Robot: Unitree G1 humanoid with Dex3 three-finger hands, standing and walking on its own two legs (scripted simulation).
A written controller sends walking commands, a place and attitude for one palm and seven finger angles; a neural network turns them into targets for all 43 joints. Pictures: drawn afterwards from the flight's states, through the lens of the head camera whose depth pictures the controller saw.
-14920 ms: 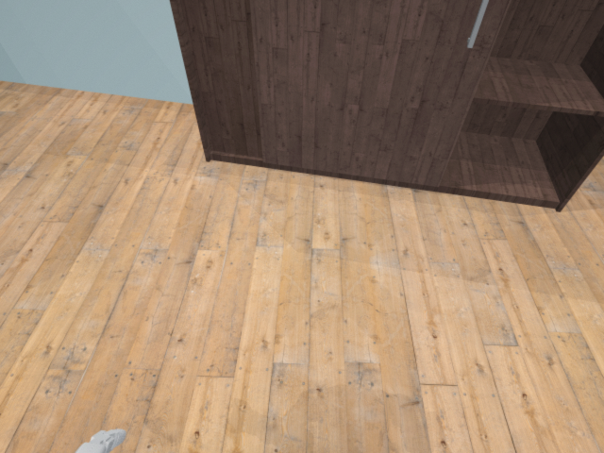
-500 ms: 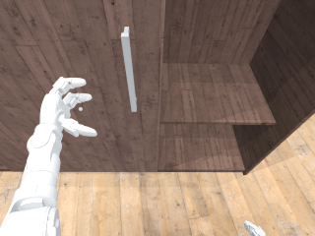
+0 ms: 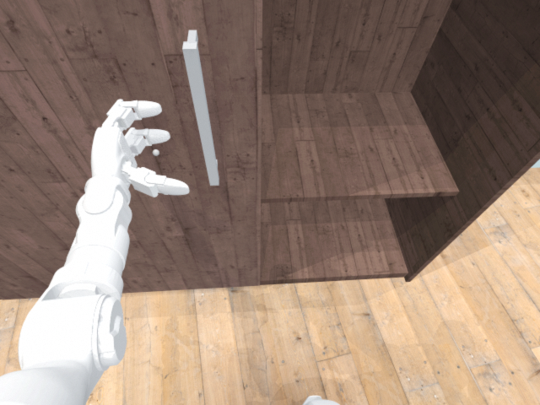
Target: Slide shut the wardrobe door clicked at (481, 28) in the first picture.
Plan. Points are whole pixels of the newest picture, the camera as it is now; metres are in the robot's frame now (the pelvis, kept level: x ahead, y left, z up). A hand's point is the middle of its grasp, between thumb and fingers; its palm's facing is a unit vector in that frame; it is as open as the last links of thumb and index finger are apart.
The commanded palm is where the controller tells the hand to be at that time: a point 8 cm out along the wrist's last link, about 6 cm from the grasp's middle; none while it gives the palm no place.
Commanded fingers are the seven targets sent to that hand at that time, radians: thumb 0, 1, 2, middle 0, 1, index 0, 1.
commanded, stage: move the hooked fingers beside the handle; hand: left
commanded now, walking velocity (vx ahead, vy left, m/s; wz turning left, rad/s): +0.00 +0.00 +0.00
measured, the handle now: (205, 121) +0.52 +0.09 +0.11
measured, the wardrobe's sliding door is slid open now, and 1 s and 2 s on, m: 0.57 0.57 0.57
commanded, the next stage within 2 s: feel for the door with the fingertips in 0.84 s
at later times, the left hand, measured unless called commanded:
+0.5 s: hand (165, 154) +0.47 +0.15 +0.09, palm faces +0.04 -1.00 -0.02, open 13.7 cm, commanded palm +0.44 +0.20 +0.09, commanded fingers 0.00 -0.50 0.30 -0.30 -1.20 -0.30 -1.20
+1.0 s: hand (166, 154) +0.47 +0.15 +0.09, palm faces +0.05 -1.00 -0.01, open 13.8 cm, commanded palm +0.44 +0.18 +0.10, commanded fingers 0.00 -0.50 0.30 -0.30 -1.20 -0.30 -1.20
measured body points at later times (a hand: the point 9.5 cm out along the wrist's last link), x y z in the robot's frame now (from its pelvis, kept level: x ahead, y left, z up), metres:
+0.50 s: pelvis -0.02 -0.01 -0.01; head +0.07 -0.01 +0.43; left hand +0.46 +0.20 +0.10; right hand +0.00 -0.28 -0.13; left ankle -0.02 +0.07 -0.71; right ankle +0.01 -0.10 -0.71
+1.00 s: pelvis -0.01 -0.01 -0.01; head +0.07 -0.01 +0.44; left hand +0.46 +0.20 +0.10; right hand +0.02 -0.27 -0.13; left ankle -0.02 +0.07 -0.71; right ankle +0.01 -0.10 -0.71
